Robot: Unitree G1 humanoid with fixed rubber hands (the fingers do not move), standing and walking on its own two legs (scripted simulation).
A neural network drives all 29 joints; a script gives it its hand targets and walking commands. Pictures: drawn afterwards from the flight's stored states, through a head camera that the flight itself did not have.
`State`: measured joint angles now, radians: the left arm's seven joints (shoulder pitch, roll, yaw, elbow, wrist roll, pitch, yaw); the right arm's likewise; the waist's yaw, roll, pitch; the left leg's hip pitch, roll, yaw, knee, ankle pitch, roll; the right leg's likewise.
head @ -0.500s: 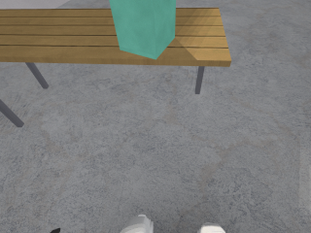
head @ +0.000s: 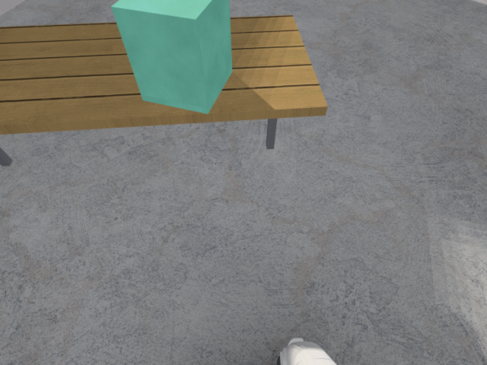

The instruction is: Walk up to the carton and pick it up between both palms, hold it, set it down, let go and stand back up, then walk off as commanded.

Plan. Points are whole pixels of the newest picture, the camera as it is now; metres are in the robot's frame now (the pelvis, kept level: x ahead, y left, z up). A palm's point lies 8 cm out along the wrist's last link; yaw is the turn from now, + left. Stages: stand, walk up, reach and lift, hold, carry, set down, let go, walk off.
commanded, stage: walk up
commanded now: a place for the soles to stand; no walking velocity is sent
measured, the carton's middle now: (182, 45) +0.86 +0.19 +0.05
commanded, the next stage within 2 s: none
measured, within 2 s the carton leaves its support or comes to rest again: neither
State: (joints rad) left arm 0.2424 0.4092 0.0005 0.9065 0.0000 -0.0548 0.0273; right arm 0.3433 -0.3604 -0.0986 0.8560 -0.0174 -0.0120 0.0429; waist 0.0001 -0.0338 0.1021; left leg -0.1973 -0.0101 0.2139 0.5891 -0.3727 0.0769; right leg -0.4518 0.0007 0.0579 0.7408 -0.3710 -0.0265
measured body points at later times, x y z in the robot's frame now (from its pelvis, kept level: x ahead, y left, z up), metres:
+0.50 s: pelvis +0.05 +0.07 -0.02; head +0.06 +0.07 +0.43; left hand +0.11 +0.39 -0.14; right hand +0.09 -0.25 -0.14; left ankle +0.09 +0.18 -0.72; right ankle +0.08 -0.08 -0.70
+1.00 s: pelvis +0.06 +0.06 -0.02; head +0.09 +0.07 +0.43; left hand +0.14 +0.36 -0.15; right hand +0.14 -0.26 -0.12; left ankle +0.09 +0.18 -0.72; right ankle +0.10 -0.08 -0.72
